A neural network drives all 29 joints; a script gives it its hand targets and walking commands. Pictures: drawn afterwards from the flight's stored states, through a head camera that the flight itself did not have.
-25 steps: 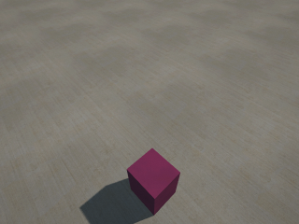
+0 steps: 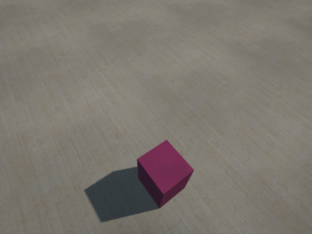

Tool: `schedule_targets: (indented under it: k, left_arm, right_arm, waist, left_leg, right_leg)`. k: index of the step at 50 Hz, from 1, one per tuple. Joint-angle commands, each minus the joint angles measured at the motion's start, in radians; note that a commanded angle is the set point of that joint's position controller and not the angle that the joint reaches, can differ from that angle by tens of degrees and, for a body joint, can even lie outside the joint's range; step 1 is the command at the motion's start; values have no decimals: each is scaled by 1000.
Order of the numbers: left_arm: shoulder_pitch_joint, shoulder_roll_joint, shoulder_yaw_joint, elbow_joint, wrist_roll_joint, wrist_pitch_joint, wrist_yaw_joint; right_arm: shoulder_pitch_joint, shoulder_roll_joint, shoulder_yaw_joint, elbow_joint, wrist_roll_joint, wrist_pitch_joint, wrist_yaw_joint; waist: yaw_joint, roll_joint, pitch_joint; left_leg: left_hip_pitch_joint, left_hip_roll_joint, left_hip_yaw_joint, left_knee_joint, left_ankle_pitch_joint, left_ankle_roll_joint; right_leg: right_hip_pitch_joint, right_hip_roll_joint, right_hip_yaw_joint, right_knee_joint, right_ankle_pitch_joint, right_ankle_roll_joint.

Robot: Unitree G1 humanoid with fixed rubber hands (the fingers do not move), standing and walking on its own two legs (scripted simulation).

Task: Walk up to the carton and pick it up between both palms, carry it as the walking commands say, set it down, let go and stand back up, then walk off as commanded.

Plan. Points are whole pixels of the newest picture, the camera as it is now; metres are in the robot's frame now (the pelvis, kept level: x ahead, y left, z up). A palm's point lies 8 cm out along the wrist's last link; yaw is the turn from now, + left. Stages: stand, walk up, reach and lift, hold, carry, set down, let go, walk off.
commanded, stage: walk up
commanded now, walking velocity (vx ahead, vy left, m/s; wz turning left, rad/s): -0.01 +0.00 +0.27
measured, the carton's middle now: (163, 174) +0.51 -0.06 -0.61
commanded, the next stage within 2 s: none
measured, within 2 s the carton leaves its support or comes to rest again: neither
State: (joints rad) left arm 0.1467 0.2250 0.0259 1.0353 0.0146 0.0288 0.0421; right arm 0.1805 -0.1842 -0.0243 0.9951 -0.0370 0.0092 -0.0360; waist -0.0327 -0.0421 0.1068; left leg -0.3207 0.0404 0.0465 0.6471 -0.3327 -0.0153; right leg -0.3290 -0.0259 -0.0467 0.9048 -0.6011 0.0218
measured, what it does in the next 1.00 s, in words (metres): steps to the right: right foot, then left foot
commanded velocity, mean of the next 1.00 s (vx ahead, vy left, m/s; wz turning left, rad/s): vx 0.05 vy -0.15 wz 0.16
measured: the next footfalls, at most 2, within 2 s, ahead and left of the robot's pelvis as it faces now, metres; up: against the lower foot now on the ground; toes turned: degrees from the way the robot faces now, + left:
right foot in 0.10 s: +0.04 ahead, -0.14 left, +0.00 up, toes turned -2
left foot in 0.34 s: +0.03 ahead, +0.09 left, +0.00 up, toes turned +6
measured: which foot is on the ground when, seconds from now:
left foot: down 0.00-0.10, up 0.12-0.32, down 0.34-0.68, up 0.70-0.90, down 0.92-1.00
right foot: up 0.00-0.08, down 0.10-0.34, up 0.36-0.64, down 0.66-0.92, up 0.94-1.00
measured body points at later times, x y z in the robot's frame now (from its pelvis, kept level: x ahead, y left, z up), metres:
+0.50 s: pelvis +0.02 -0.05 +0.02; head +0.06 -0.02 +0.46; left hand +0.09 +0.19 -0.15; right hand +0.02 -0.30 -0.12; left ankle -0.01 +0.08 -0.72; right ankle +0.01 -0.18 -0.65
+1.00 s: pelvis +0.10 -0.16 +0.00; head +0.13 -0.12 +0.45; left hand +0.07 +0.07 -0.17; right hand +0.19 -0.40 -0.13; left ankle +0.08 -0.07 -0.72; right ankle +0.07 -0.26 -0.69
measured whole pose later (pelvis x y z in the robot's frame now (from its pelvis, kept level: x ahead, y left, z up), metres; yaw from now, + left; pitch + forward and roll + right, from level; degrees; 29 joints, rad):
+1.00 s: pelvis +0.10 -0.16 +0.00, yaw +11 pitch +0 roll -1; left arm 0.25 0.20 0.06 1.00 0.04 0.08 0.00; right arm 0.23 -0.18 -0.05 0.99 -0.04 0.02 -0.05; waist 0.00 -0.07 0.08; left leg -0.32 0.02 0.07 0.67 -0.36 0.04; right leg -0.35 0.02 -0.08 0.91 -0.44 0.02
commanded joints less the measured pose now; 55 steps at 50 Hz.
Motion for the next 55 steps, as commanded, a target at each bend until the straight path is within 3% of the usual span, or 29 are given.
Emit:
schedule_targets:
  k: [1,3,5,8,11,15,16,17,18,19,20,22,23,26,31,32,33,34,35,38,42,44,45,46,47,48,49,51,55]
  left_arm:
    - [37,56,8,-90,1,-22,1]
    - [157,6,-4,-23,-10,-42,-10]
    - [160,140,35,-46,2,-48,-3]
    - [52,137,27,-82,-1,-36,-8]
    - [9,123,28,-95,11,-33,8]
    - [-31,122,38,-66,18,-15,7]
    - [-73,100,48,-91,31,9,-17]
    - [-72,95,51,-132,22,24,-33]
    - [-34,64,52,-143,-12,30,-26]
    - [-14,47,40,-146,-14,19,-22]
    - [-84,48,31,-157,4,12,-35]
    - [-30,66,45,-147,4,7,-40]
    - [-8,71,46,-133,7,2,-50]
    - [-25,38,43,-166,-9,18,-53]
    - [106,-7,25,-123,-18,-5,-40]
    - [150,47,41,-86,-7,-10,-37]
    - [242,108,54,-95,4,-26,-33]
    - [239,192,67,-81,6,-31,-31]
    - [208,195,70,-67,19,-25,-32]
    - [132,96,43,-100,12,-4,-21]
    - [158,75,45,-63,31,-13,-16]
    - [80,100,53,-86,29,8,-18]
    - [43,86,40,-107,20,14,-19]
    - [51,50,44,-146,20,17,-23]
    - [58,34,50,-160,24,30,-29]
    - [40,65,55,-167,23,30,-40]
    - [-5,92,56,-160,20,29,-47]
    - [25,116,54,-152,27,15,-56]
    - [52,52,29,-170,23,8,-54]
  right_arm:
    - [67,-245,-57,-12,0,9,-15]
    - [10,-203,-44,-33,3,11,-15]
    - [76,-75,-25,-38,16,15,-7]
    - [55,-118,-34,-29,23,32,-9]
    - [122,-93,-19,-2,15,15,3]
    - [131,-95,-22,-20,21,-12,8]
    - [280,-209,-52,49,1,-9,-15]
    - [303,-310,-88,48,-9,0,-36]
    - [249,-318,-89,32,4,6,-49]
    - [225,-283,-75,3,12,-8,-42]
    - [298,-263,-58,35,-25,-20,-38]
    - [124,-225,-53,2,11,-20,-46]
    - [148,-213,-49,-17,6,-31,-35]
    - [67,-211,-46,-35,-7,-24,-29]
    - [115,-241,-60,10,-8,7,-6]
    - [95,-224,-56,21,3,15,-7]
    - [126,-206,-48,-14,-3,6,-9]
    - [79,-136,-40,-44,8,14,-2]
    - [54,-152,-39,-67,12,23,-5]
    - [94,-142,-46,14,3,12,6]
    - [97,-116,-39,6,11,7,10]
    - [224,-78,-39,35,17,3,-10]
    - [251,-162,-64,18,8,6,-15]
    - [267,-267,-96,3,-4,12,-29]
    - [303,-282,-100,7,-17,26,-38]
    - [346,-301,-106,7,-11,27,-35]
    - [269,-277,-103,-1,-10,24,-31]
    - [104,-262,-100,-56,5,17,-23]
    - [136,-225,-87,-46,3,-13,-4]
  waist:
    - [26,220,-146]
    - [73,117,-221]
    - [43,-185,-206]
    - [38,-215,-107]
    - [11,-134,-177]
    - [-20,-163,-96]
    - [-44,-47,-48]
    - [-61,146,-58]
    - [-60,183,-68]
    - [-49,290,-94]
    - [-90,317,-95]
    - [-10,301,-112]
    - [-18,233,-146]
    - [-8,309,-54]
    - [14,260,-96]
    - [43,176,-134]
    - [74,11,-190]
    - [90,-266,-147]
    - [109,-438,-75]
    - [52,-183,-57]
    - [43,-134,-55]
    - [-35,-42,-94]
    - [-69,72,-72]
    - [-59,238,-24]
    - [-59,238,-1]
    - [-86,265,-47]
    - [-63,191,-20]
    - [-8,257,-24]
    - [-2,308,-86]
  left_leg:
    - [147,257,-312,-229,715,194]
    - [121,143,-70,-114,558,101]
    - [-99,-30,4,55,-24,-31]
    - [-76,-8,-61,214,-226,-44]
    - [-116,0,-46,171,-177,-25]
    - [50,-6,-18,-241,126,11]
    - [199,190,-241,-352,272,29]
    - [310,451,-598,-418,551,105]
    - [280,491,-586,-414,661,208]
    - [263,451,-485,-367,745,235]
    - [304,402,-480,-418,472,221]
    - [239,332,-346,-330,584,183]
    - [253,318,-305,-396,392,171]
    - [83,222,-166,-351,528,123]
    - [5,156,-123,-302,67,65]
    - [23,150,-102,-212,129,44]
    - [-72,97,-67,-32,55,21]
    - [-208,-31,34,141,-221,-16]
    - [-238,-18,-59,319,-332,-14]
    - [-239,0,-12,341,-209,-7]
    - [-75,0,16,106,-151,18]
    - [148,-2,58,-199,48,44]
    - [225,96,-65,-231,218,76]
    - [287,367,-513,-354,333,146]
    - [180,489,-640,-437,253,210]
    - [190,476,-699,-456,28,261]
    - [151,406,-617,-474,-86,236]
    - [63,302,-452,-441,-107,193]
    - [148,215,-275,-281,541,179]
  right_leg:
    - [-48,-28,61,-156,47,-7]
    - [132,17,-18,-477,388,-30]
    - [263,-278,279,-643,753,-147]
    - [85,-303,369,-663,736,-247]
    - [282,-267,190,-580,877,-214]
    - [196,-142,32,-450,643,-110]
    - [-58,0,-101,-247,292,-30]
    - [-299,54,-31,-17,-3,-2]
    - [-331,7,100,115,28,0]
    - [-284,-19,102,177,80,10]
    - [-334,-36,100,186,136,10]
    - [-279,-53,155,219,183,9]
    - [-256,-33,114,201,230,12]
    - [-110,-26,86,-13,190,40]
    - [168,52,-63,-485,348,13]
    - [193,19,-60,-530,395,-22]
    - [284,-139,163,-605,395,-94]
    - [245,-291,375,-771,268,-148]
    - [158,-302,428,-802,233,-205]
    - [222,-200,162,-693,384,-174]
    - [166,-164,79,-624,478,-142]
    - [85,-149,-23,-422,507,-128]
    - [-9,-91,-103,-251,524,-80]
    - [-306,36,-81,-34,78,-10]
    - [-332,-7,52,124,70,6]
    - [-335,-23,90,218,95,9]
    - [-325,-56,105,227,177,14]
    - [-255,-76,109,218,245,31]
    - [-193,-27,15,0,199,49]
